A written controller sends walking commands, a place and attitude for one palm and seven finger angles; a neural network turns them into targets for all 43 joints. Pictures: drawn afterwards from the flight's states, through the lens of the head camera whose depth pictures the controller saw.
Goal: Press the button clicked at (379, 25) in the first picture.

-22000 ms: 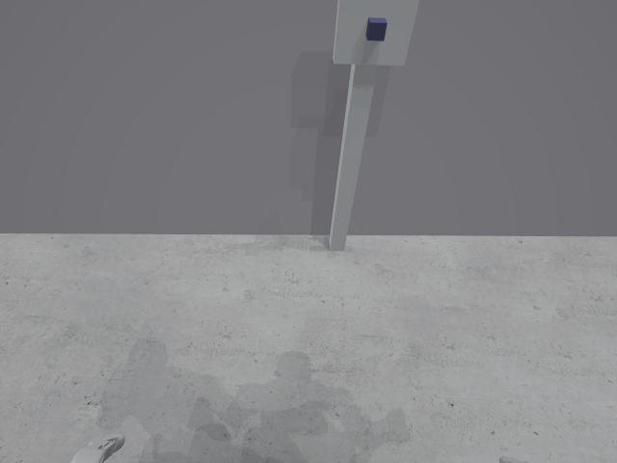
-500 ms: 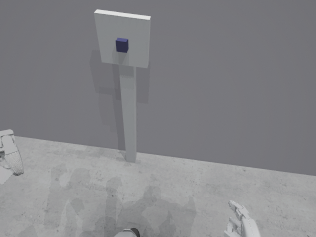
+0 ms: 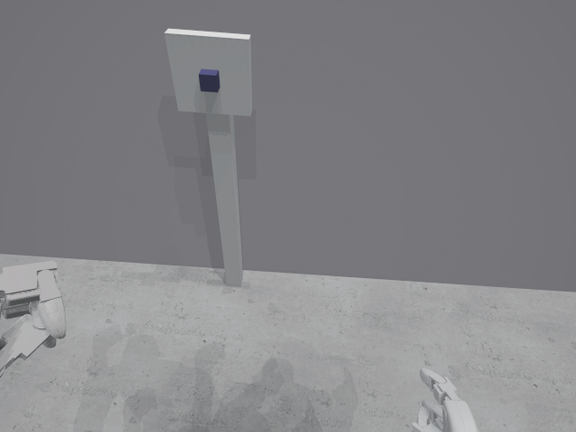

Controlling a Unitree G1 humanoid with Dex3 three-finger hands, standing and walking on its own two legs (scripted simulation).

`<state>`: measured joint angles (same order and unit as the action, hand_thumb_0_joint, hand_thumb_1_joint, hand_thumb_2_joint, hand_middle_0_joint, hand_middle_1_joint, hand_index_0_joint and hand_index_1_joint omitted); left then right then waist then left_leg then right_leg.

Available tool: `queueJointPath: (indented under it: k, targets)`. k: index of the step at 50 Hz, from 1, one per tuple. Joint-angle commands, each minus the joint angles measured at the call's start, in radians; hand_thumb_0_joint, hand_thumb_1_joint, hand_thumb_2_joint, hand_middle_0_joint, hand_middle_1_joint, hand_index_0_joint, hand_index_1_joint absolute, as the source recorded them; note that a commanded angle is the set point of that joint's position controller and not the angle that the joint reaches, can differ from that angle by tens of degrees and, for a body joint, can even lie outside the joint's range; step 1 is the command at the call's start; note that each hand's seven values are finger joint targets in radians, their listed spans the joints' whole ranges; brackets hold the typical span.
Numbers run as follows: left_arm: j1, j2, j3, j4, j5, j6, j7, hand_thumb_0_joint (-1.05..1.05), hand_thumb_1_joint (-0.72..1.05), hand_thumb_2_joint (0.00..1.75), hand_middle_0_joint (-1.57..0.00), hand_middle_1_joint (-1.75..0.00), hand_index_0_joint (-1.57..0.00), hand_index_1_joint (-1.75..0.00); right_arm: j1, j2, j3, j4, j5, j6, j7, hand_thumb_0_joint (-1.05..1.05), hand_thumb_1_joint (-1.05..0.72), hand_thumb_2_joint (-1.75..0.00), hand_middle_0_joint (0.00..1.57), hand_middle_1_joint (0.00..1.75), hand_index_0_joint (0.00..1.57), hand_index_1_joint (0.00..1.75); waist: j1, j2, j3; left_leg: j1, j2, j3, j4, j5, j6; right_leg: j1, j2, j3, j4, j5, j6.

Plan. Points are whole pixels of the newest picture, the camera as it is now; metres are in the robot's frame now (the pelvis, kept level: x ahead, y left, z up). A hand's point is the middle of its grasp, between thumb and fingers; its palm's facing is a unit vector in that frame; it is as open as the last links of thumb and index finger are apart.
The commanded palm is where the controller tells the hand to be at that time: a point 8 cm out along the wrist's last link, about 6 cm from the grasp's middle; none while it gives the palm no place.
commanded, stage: stop stepping back and stand still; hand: left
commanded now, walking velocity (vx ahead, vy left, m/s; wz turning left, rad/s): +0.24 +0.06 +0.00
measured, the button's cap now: (209, 80) +0.80 +0.21 +0.13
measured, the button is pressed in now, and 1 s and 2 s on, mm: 0 0 0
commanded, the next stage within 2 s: let the arm hang, fingers relaxed in 0.66 s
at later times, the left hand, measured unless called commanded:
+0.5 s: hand (1, 424) +0.10 +0.23 +0.17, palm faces +0.44 -0.74 -0.50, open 3.1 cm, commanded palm +0.04 +0.27 +0.18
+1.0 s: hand out of the picture +0.03 +0.18 -0.13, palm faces +0.09 -0.96 -0.26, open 3.1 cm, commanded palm none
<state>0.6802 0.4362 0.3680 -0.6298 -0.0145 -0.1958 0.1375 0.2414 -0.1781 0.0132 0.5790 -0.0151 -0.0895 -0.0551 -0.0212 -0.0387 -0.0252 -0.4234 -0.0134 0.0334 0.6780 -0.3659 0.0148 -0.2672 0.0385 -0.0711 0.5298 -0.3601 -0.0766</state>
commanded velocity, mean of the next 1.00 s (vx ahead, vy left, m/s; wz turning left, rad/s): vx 0.10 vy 0.03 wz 0.00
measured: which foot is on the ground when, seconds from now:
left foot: up 0.00-0.24, down 0.26-0.44, up 0.46-0.72, down 0.74-1.00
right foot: down 0.00-1.00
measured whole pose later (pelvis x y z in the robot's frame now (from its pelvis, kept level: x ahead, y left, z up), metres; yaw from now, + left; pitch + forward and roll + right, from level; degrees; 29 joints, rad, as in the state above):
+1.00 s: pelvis -0.08 -0.01 -0.02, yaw +7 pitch -2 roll +1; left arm 0.28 0.20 0.00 0.59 0.04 0.05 0.00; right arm 0.20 -0.23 -0.02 0.79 -0.03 0.01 0.01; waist -0.04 0.02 0.02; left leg -0.32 -0.01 -0.01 0.69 -0.42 0.00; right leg -0.36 0.00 -0.03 0.67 -0.29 -0.04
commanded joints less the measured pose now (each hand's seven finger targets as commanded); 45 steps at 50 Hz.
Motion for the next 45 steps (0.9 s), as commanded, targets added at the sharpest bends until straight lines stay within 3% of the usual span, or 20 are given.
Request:
queueJointPath:
  k: [1, 5, 10, 11, 13, 15, 20, 21, 22, 23, 26, 30, 34, 35, 37, 38, 40, 42, 43, 45]
  targets:
    - [-0.211, 0.152, 0.14, -0.176, -0.016, -0.055, 0.019, 0.0, 0.9, 0.9, -1.3, -1.5, -1.3, -1.5, -0.121, -0.162, -0.069, -0.092, -0.004, -0.031, -0.017, 0.0, -0.9, -0.9, 0.2, 0.3, 0.2, 0.3, -0.016, -0.092, 0.006, -0.161, 0.033, -0.089, 0.581, 0.052, -0.021, -0.165, -0.373, 0.469, -0.368, -0.304, -0.137]
    - [-0.193, 0.063, 0.043, -0.082, -0.003, -0.055, 0.027, 0.0, 0.9, 0.9, -1.3, -1.5, -1.3, -1.5, -0.131, -0.128, -0.05, -0.1, -0.007, -0.049, -0.034, 0.0, -0.9, -0.9, 0.2, 0.3, 0.2, 0.3, -0.009, -0.036, 0.01, 0.014, 0.06, 0.009, 0.231, 0.029, 0.003, -0.241, -0.29, 0.261, -0.373, -0.405, -0.063]
    - [-0.171, 0.083, 0.052, -0.121, 0.009, -0.054, 0.06, 0.0, 0.9, 0.9, -1.3, -1.5, -1.3, -1.5, -0.081, -0.146, -0.05, -0.09, -0.009, -0.092, -0.06, 0.0, -0.9, -0.9, 0.2, 0.3, 0.2, 0.3, 0.005, -0.05, -0.076, 0.234, 0.019, 0.081, -0.241, -0.012, 0.034, -0.078, -0.231, 0.172, -0.223, -0.295, -0.014]
    - [-0.168, 0.082, 0.056, -0.134, 0.007, -0.061, 0.062, 0.0, 0.9, 0.9, -1.3, -1.5, -1.3, -1.5, -0.072, -0.151, -0.046, -0.098, -0.013, -0.095, -0.06, 0.0, -0.9, -0.9, 0.2, 0.3, 0.2, 0.3, -0.002, 0.045, -0.054, 0.246, 0.051, 0.013, -0.329, -0.095, 0.057, -0.092, -0.186, 0.158, -0.118, -0.287, 0.01]
    - [-0.19, 0.091, 0.078, -0.197, 0.02, -0.083, 0.063, 0.0, 0.9, 0.9, -1.3, -1.5, -1.3, -1.5, -0.074, -0.168, -0.05, -0.112, -0.009, -0.1, -0.048, 0.0, -0.9, -0.9, 0.2, 0.3, 0.2, 0.3, -0.002, 0.399, 0.021, 0.225, 0.342, -0.44, -0.531, -0.347, 0.187, -0.277, -0.014, -0.009, 0.33, -0.153, 0.089]
    - [-0.153, 0.157, 0.16, -0.149, 0.015, -0.089, 0.049, 0.0, 0.9, 0.9, -1.3, -1.5, -1.3, -1.5, -0.082, -0.144, -0.07, -0.084, -0.005, -0.101, -0.032, 0.0, -0.9, -0.9, 0.2, 0.3, 0.2, 0.3, 0.0, 0.247, 0.019, 0.099, 0.374, -0.427, -0.523, -0.258, 0.229, -0.263, -0.04, 0.058, 0.602, -0.108, 0.095]
    - [-0.061, 0.083, 0.097, -0.05, 0.014, -0.074, 0.036, 0.0, 0.9, 0.9, -1.3, -1.5, -1.3, -1.5, -0.119, -0.149, -0.059, -0.097, 0.007, -0.081, -0.026, 0.0, -0.9, -0.9, 0.2, 0.3, 0.2, 0.3, 0.042, 0.236, 0.073, -0.263, 0.166, -0.07, -0.279, -0.329, 0.074, 0.221, -0.022, -0.043, 0.08, -0.104, 0.06]
    - [-0.073, 0.095, 0.098, -0.051, 0.018, -0.07, 0.032, 0.0, 0.9, 0.9, -1.3, -1.5, -1.3, -1.5, -0.131, -0.143, -0.064, -0.099, 0.007, -0.072, -0.024, 0.0, -0.9, -0.9, 0.2, 0.3, 0.2, 0.3, 0.049, 0.053, 0.085, -0.309, 0.081, -0.01, -0.025, -0.272, 0.043, 0.212, -0.093, 0.125, -0.1, -0.214, 0.017]
    - [-0.076, 0.128, 0.119, -0.037, 0.015, -0.056, 0.029, 0.0, 0.9, 0.9, -1.3, -1.5, -1.3, -1.5, -0.143, -0.137, -0.079, -0.107, 0.013, -0.061, -0.017, 0.0, -0.9, -0.9, 0.2, 0.3, 0.2, 0.3, 0.051, -0.286, 0.07, -0.341, -0.004, 0.02, 0.351, -0.204, 0.016, 0.096, -0.349, 0.609, -0.346, -0.466, -0.079]
    - [-0.162, 0.139, 0.118, -0.071, 0.006, -0.069, 0.019, 0.0, 0.9, 0.9, -1.3, -1.5, -1.3, -1.5, -0.142, -0.162, -0.083, -0.095, 0.005, -0.068, -0.019, 0.0, -0.9, -0.9, 0.2, 0.3, 0.2, 0.3, 0.024, -0.262, 0.095, -0.307, 0.011, -0.071, 0.538, -0.09, 0.01, -0.009, -0.424, 0.698, -0.412, -0.327, -0.089]
    - [-0.197, 0.137, 0.137, -0.059, 0.009, -0.093, 0.008, 0.0, 0.9, 0.9, -1.3, -1.5, -1.3, -1.5, -0.097, -0.128, -0.065, -0.038, -0.012, -0.069, -0.014, 0.0, -0.9, -0.9, 0.2, 0.3, 0.2, 0.3, -0.012, -0.067, 0.01, -0.143, 0.058, -0.053, 0.534, 0.062, -0.013, -0.16, -0.36, 0.519, -0.413, -0.506, -0.079]
    - [-0.171, 0.107, 0.092, -0.133, 0.006, -0.11, 0.019, 0.0, 0.9, 0.9, -1.3, -1.5, -1.3, -1.5, -0.122, -0.12, -0.052, -0.06, -0.009, -0.085, -0.038, 0.0, -0.9, -0.9, 0.2, 0.3, 0.2, 0.3, 0.003, -0.083, -0.018, 0.039, 0.049, 0.029, 0.168, 0.054, 0.004, -0.17, -0.303, 0.273, -0.378, -0.305, -0.034]
    - [-0.127, 0.096, 0.095, -0.139, 0.015, -0.102, 0.052, 0.0, 0.9, 0.9, -1.3, -1.5, -1.3, -1.5, -0.08, -0.12, -0.048, -0.073, -0.015, -0.112, -0.054, 0.0, -0.9, -0.9, 0.2, 0.3, 0.2, 0.3, 0.017, -0.039, -0.064, 0.241, 0.014, 0.065, -0.228, 0.012, 0.037, -0.091, -0.259, 0.224, -0.275, -0.262, -0.021]
    - [-0.099, 0.084, 0.093, -0.128, 0.012, -0.101, 0.055, 0.0, 0.9, 0.9, -1.3, -1.5, -1.3, -1.5, -0.068, -0.13, -0.051, -0.082, -0.013, -0.116, -0.059, 0.0, -0.9, -0.9, 0.2, 0.3, 0.2, 0.3, 0.012, 0.045, -0.065, 0.278, 0.042, 0.033, -0.315, 0.017, 0.046, -0.074, -0.224, 0.194, -0.184, -0.184, 0.001]
    - [-0.144, 0.075, 0.09, -0.166, 0.011, -0.118, 0.057, 0.0, 0.9, 0.9, -1.3, -1.5, -1.3, -1.5, -0.085, -0.162, -0.055, -0.11, -0.009, -0.109, -0.048, 0.0, -0.9, -0.9, 0.2, 0.3, 0.2, 0.3, 0.019, 0.29, -0.034, 0.275, 0.259, -0.306, -0.43, 0.0, 0.123, -0.15, -0.082, 0.085, 0.108, -0.012, 0.066]
    - [-0.241, -0.133, -0.268, 0.636, 0.084, 0.098, -0.099, 0.0, 0.9, 0.9, -1.3, -1.5, -1.3, -1.5, -0.051, -0.326, -0.112, 0.113, -0.018, -0.083, 0.066, 0.0, -0.9, -0.9, 0.2, 0.3, 0.2, 0.3, -0.064, 0.271, 0.121, 0.138, 0.28, -0.286, -0.26, 0.531, 0.149, -0.308, -0.112, -0.004, 0.268, 0.134, 0.109]
    - [-0.214, -0.158, -0.272, 0.651, 0.064, 0.205, -0.12, 0.0, 0.9, 0.9, -1.23, -1.42, -1.23, -1.42, -0.049, -0.225, -0.097, 0.06, -0.007, -0.014, 0.055, 0.0, -0.9, -0.9, 0.2, 0.3, 0.2, 0.3, -0.018, 0.213, -0.047, 0.128, 0.265, -0.205, -0.234, 0.778, 0.122, -0.172, -0.077, 0.076, 0.285, -0.111, 0.092]
    - [-0.271, -0.146, -0.277, 0.753, 0.051, 0.195, -0.122, 0.0, 0.9, 0.9, -1.15, -1.34, -1.15, -1.34, -0.058, -0.193, -0.065, 0.059, -0.012, 0.01, 0.05, 0.0, -0.9, -0.9, 0.2, 0.3, 0.2, 0.3, 0.023, 0.048, -0.095, 0.072, 0.231, -0.196, -0.187, 0.68, 0.103, -0.03, -0.071, 0.075, 0.164, -0.018, 0.085]
    - [-0.263, -0.112, -0.277, 0.818, 0.057, 0.194, -0.121, 0.0, 0.9, 0.9, -1.12, -1.3, -1.12, -1.3, -0.062, -0.185, -0.059, 0.057, -0.003, 0.022, 0.048, 0.0, -0.9, -0.9, 0.2, 0.3, 0.2, 0.3, 0.048, -0.116, -0.123, 0.05, 0.146, -0.113, -0.096, 0.518, 0.051, 0.088, -0.107, 0.115, 0.055, 0.284, 0.068]
    - [-0.297, -0.009, -0.265, 0.967, 0.061, 0.185, -0.126, 0.0, 0.9, 0.9, -1.04, -1.22, -1.04, -1.22, -0.021, -0.148, -0.063, 0.074, -0.003, 0.048, 0.048, 0.0, -0.9, -0.9, 0.2, 0.3, 0.2, 0.3, 0.029, -0.339, -0.084, -0.025, -0.008, -0.026, 0.046, -0.092, -0.027, 0.119, -0.336, 0.358, -0.126, 0.565, -0.053]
